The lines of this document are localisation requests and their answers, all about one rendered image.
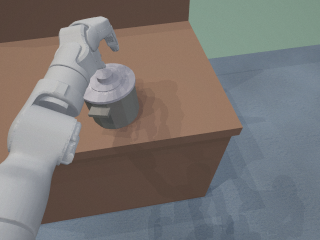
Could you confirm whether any table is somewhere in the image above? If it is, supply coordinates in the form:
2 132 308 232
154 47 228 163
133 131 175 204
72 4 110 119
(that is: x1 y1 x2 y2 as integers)
0 0 243 225

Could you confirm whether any lid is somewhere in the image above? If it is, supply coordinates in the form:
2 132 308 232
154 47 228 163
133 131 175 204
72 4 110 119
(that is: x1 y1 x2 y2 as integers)
83 63 136 105

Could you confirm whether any robot left hand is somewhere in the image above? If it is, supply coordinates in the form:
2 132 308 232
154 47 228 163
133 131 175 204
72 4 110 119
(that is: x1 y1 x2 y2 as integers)
72 16 119 70

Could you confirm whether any robot left forearm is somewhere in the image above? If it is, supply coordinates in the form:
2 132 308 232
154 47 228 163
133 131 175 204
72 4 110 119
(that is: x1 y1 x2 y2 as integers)
7 21 100 152

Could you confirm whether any pot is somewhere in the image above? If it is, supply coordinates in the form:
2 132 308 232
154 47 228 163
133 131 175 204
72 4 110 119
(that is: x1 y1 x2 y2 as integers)
84 86 139 129

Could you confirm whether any knob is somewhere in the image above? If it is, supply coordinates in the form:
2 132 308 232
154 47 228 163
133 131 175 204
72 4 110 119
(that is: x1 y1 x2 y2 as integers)
95 69 113 84

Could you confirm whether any robot left upper arm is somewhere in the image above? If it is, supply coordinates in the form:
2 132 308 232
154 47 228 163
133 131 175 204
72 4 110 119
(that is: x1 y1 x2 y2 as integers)
0 104 82 240

